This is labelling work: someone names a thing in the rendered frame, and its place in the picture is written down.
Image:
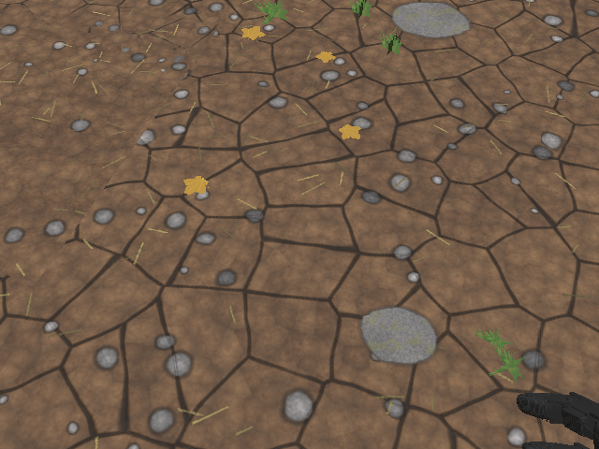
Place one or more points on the right robot hand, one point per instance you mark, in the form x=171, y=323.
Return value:
x=574, y=411

